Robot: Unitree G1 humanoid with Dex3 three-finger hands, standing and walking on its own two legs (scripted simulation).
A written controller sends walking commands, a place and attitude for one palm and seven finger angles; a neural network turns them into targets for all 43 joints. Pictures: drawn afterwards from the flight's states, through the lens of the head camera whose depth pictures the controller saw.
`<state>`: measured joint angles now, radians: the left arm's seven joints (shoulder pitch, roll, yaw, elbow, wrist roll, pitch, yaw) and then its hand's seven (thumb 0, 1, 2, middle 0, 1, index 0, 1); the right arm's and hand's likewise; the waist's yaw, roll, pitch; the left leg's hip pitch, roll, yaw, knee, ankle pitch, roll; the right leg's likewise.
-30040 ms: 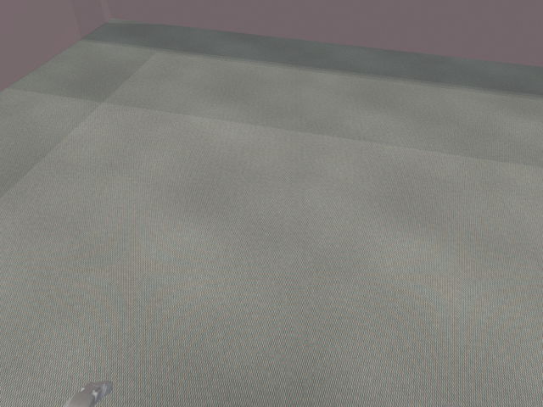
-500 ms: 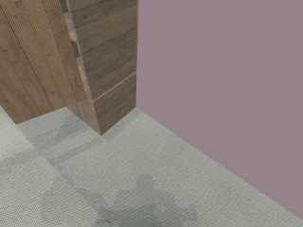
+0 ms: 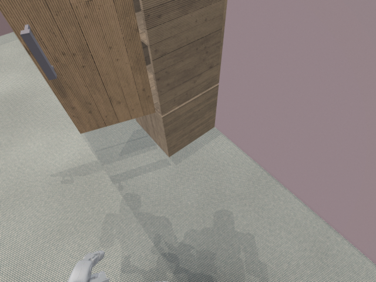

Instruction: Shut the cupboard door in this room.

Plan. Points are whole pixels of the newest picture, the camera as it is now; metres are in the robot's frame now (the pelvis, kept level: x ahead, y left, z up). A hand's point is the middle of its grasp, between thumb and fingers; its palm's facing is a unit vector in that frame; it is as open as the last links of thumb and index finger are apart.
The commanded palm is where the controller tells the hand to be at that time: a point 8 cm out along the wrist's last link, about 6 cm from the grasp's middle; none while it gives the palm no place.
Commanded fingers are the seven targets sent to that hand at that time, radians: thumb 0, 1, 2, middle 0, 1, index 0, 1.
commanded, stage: turn to face it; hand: left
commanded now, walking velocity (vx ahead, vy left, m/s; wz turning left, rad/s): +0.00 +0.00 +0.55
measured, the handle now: (40, 53) +0.74 +0.48 +0.07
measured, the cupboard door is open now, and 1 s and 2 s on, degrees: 72 72 72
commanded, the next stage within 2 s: take the last steps up to it in 0.40 s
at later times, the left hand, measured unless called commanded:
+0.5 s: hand out of the picture -0.07 +0.22 -0.18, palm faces +0.30 -0.92 -0.26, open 7.4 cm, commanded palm none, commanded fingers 0.00 0.90 0.90 -0.20 -0.30 -0.20 -0.30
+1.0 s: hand out of the picture +0.02 +0.18 -0.15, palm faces +0.36 -0.90 -0.24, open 7.3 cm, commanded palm none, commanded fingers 0.00 0.90 0.90 -0.20 -0.30 -0.20 -0.30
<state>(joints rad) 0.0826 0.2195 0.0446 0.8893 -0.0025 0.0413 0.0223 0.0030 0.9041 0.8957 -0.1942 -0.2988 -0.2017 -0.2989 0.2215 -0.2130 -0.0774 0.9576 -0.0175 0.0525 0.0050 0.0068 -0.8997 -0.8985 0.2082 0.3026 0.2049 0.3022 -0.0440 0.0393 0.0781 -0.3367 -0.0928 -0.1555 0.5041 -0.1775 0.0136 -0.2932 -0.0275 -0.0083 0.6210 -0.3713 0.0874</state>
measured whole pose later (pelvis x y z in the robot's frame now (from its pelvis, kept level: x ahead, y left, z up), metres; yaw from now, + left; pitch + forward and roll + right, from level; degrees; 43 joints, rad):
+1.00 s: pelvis +0.03 -0.01 +0.00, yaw +18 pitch -3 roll +2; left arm 0.26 0.15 0.03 1.01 0.02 -0.05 0.00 0.00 0.92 0.90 -0.20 -0.30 -0.20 -0.30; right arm 0.33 -0.22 -0.07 1.12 -0.02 0.03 0.01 0.01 -0.91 -0.90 0.20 0.30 0.20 0.30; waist 0.01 0.04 0.03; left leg -0.35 0.01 0.01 1.01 -0.40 0.02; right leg -0.21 -0.05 -0.15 0.55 -0.30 -0.05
